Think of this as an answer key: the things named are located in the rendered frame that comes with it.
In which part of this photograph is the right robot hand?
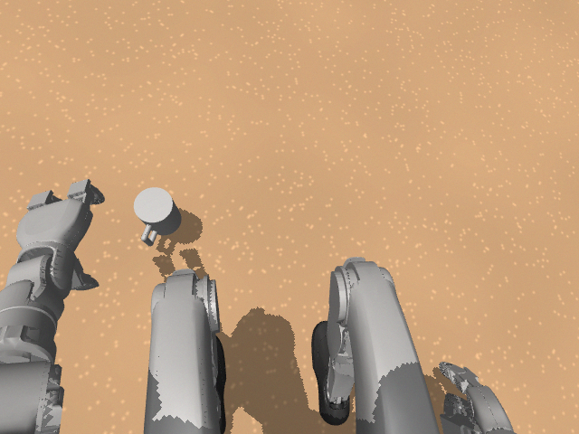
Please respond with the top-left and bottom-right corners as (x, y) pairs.
(439, 362), (514, 434)

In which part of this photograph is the left robot arm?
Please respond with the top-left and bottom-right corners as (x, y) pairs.
(0, 241), (76, 434)

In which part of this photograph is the left robot hand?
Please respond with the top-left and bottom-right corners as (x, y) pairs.
(16, 179), (105, 290)

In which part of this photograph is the right robot foot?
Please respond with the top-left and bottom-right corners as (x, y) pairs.
(311, 321), (350, 426)

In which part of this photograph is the mug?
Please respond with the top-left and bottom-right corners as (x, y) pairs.
(134, 187), (182, 246)

